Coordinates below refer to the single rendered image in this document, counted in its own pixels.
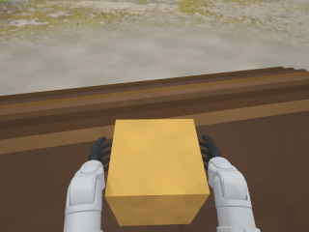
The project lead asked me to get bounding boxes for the left robot hand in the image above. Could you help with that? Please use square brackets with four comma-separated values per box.
[88, 136, 113, 172]

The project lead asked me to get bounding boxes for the robot left forearm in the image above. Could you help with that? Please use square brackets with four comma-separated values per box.
[63, 159, 105, 232]

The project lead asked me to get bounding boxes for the right robot hand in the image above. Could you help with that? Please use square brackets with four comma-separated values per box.
[198, 134, 222, 170]

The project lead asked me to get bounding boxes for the carton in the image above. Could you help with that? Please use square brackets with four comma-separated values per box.
[104, 119, 210, 226]

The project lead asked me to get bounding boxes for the robot right forearm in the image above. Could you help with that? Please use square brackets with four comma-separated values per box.
[208, 157, 261, 232]

